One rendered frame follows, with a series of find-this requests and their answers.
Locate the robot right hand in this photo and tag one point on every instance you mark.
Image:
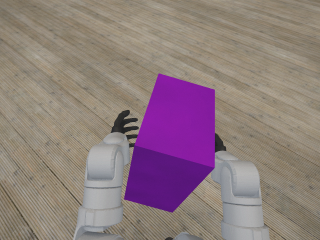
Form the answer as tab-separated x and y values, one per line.
219	146

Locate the right robot forearm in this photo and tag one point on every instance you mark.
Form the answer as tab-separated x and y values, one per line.
241	195

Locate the carton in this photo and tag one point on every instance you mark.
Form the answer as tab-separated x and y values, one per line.
175	147

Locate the left robot forearm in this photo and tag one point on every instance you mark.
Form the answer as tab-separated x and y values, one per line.
103	182

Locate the right robot shin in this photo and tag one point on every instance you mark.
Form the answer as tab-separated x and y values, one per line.
182	233

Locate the robot left hand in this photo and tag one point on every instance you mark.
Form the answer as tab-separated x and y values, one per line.
120	122

